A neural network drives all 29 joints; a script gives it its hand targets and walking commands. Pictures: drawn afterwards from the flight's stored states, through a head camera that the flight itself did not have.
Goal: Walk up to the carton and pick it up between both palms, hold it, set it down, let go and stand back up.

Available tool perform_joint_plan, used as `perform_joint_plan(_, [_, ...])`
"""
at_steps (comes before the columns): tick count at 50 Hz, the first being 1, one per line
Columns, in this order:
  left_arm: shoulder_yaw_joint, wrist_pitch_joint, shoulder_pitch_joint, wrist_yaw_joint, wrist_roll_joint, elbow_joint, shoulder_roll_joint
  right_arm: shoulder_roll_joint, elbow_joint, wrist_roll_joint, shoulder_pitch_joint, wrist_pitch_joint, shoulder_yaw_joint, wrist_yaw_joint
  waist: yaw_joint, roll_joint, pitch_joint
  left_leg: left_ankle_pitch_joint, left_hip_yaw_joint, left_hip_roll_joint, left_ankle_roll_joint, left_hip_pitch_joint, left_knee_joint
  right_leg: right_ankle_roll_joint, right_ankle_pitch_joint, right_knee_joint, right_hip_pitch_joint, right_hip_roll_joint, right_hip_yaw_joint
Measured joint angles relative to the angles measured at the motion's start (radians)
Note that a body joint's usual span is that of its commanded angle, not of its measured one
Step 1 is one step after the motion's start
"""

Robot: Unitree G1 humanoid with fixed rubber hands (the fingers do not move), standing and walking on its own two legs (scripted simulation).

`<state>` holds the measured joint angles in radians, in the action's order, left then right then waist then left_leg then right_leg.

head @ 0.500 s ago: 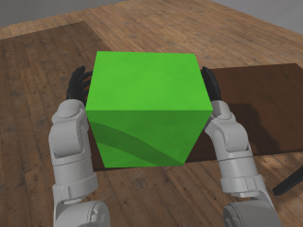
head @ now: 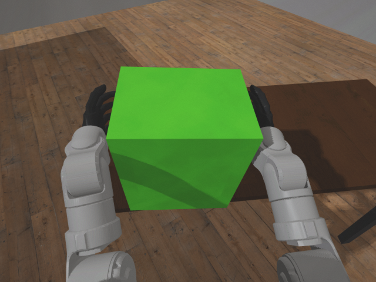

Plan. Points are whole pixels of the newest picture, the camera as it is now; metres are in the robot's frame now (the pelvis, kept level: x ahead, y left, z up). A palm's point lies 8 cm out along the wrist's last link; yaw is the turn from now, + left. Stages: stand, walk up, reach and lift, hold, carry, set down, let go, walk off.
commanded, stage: hold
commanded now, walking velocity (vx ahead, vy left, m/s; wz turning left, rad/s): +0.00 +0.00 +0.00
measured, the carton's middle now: (180, 146) +0.35 +0.00 +0.12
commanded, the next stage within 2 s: none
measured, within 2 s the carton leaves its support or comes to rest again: neither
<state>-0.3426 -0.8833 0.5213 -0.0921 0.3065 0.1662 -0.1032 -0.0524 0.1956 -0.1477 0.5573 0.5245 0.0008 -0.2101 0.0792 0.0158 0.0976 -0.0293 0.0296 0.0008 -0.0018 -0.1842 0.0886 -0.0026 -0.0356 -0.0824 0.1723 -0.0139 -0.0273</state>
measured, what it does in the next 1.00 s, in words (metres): stands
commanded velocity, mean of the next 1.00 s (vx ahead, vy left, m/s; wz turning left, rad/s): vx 0.00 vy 0.00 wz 0.00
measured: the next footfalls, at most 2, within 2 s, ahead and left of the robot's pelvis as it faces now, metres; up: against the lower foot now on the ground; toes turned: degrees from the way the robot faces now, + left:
none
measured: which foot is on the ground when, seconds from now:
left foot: down 0.00-1.00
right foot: down 0.00-1.00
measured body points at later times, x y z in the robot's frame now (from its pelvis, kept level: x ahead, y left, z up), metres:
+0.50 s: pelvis +0.00 +0.00 +0.00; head -0.01 -0.01 +0.45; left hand +0.36 +0.15 +0.19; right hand +0.37 -0.16 +0.16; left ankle +0.00 +0.12 -0.76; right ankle +0.01 -0.11 -0.76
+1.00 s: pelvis +0.00 +0.00 +0.00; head +0.00 -0.01 +0.45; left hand +0.37 +0.15 +0.18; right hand +0.37 -0.16 +0.16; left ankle +0.00 +0.12 -0.76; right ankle +0.01 -0.11 -0.76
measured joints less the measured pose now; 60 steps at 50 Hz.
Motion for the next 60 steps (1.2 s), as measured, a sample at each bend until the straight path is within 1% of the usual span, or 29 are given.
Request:
perform_joint_plan(5, [-0.003,0.018,0.025,0.005,-0.004,-0.019,0.000,-0.004,0.000,0.014,0.017,-0.003,-0.012,0.005,0.000,0.002,-0.015,-0.005,-0.004,-0.001,-0.001,0.019,0.000,0.000,-0.003,-0.001,-0.017,0.001,0.004])
perform_joint_plan(9, [-0.012,0.009,0.036,-0.001,0.006,-0.036,0.003,-0.001,0.023,0.017,0.028,-0.001,-0.013,0.008,-0.002,-0.003,-0.001,-0.003,0.000,0.000,0.000,0.009,0.000,-0.001,-0.006,-0.006,-0.006,0.000,0.000])
perform_joint_plan(14, [-0.003,-0.001,-0.001,-0.002,-0.003,0.012,-0.002,-0.004,-0.011,-0.003,-0.001,0.000,0.005,-0.002,0.002,-0.008,0.010,-0.003,-0.001,0.000,0.001,0.006,0.000,-0.001,-0.004,-0.005,-0.003,0.000,0.001])
perform_joint_plan(18, [0.014,0.001,-0.015,0.008,-0.014,0.034,0.003,-0.004,-0.034,-0.006,-0.009,-0.001,0.005,-0.004,0.004,-0.008,-0.007,-0.002,-0.004,0.000,0.002,0.015,0.000,-0.002,-0.003,-0.005,-0.011,0.000,0.004])
perform_joint_plan(24, [0.000,0.003,0.025,0.003,0.001,-0.023,0.007,0.001,0.013,0.008,0.020,0.003,-0.014,0.004,0.000,-0.003,-0.007,-0.002,0.000,0.001,0.000,0.016,0.000,-0.001,-0.003,-0.002,-0.015,-0.001,0.000])
perform_joint_plan(31, [-0.002,0.006,0.022,0.001,-0.002,-0.005,0.001,-0.007,-0.006,0.005,0.015,-0.001,-0.004,-0.001,-0.001,-0.001,-0.009,-0.001,0.001,0.000,0.000,0.018,0.000,0.000,-0.004,-0.006,-0.016,0.000,-0.001])
perform_joint_plan(36, [-0.002,0.002,0.016,0.000,0.003,-0.012,0.001,-0.003,0.006,0.010,0.016,0.006,-0.007,0.006,0.005,-0.001,-0.008,0.001,-0.002,0.000,0.000,0.015,0.000,0.000,-0.001,-0.006,-0.011,0.001,0.002])
perform_joint_plan(43, [0.008,-0.007,-0.002,-0.003,0.000,0.036,-0.001,-0.004,-0.036,-0.004,-0.007,0.003,0.002,-0.003,0.007,-0.006,0.002,0.003,-0.005,0.000,0.001,0.006,0.000,-0.001,0.003,-0.005,-0.001,0.000,0.005])
perform_joint_plan(48, [0.008,-0.013,-0.004,-0.004,0.000,0.022,0.001,-0.001,-0.027,-0.002,-0.008,0.012,-0.001,-0.003,0.012,-0.006,0.005,0.005,-0.007,0.000,0.002,-0.001,0.000,-0.001,0.005,-0.006,0.006,0.000,0.007])
perform_joint_plan(54, [0.008,-0.008,0.008,-0.002,0.002,0.026,-0.003,-0.009,-0.036,-0.005,-0.006,0.004,0.001,-0.005,0.003,-0.001,0.008,0.005,-0.002,0.000,0.001,0.000,0.000,-0.001,0.003,-0.006,0.003,0.000,0.003])
perform_joint_plan(60, [0.001,-0.011,0.005,-0.006,0.001,0.010,0.001,-0.006,-0.019,-0.007,0.001,0.013,0.003,-0.008,0.002,-0.001,0.014,0.007,-0.002,0.001,0.002,-0.009,0.000,-0.002,0.005,-0.006,0.013,-0.001,0.003])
